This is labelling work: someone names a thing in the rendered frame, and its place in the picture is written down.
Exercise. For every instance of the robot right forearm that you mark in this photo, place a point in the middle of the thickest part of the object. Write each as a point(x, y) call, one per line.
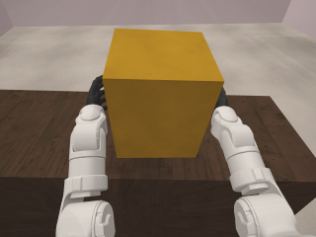
point(249, 175)

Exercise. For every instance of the carton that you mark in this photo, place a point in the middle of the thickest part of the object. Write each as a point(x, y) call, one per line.
point(161, 88)

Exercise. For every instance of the right robot hand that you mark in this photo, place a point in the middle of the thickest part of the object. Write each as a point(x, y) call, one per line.
point(222, 101)

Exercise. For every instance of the robot right upper arm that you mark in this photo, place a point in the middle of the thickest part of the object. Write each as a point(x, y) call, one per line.
point(266, 215)

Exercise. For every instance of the robot left upper arm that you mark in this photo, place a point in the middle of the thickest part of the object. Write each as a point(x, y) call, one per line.
point(87, 219)

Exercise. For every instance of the robot left forearm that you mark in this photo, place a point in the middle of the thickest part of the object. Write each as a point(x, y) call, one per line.
point(87, 157)

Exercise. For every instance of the left robot hand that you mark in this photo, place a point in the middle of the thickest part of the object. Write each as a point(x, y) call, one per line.
point(95, 93)

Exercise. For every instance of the pedestal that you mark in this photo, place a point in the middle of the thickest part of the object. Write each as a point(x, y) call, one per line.
point(150, 197)

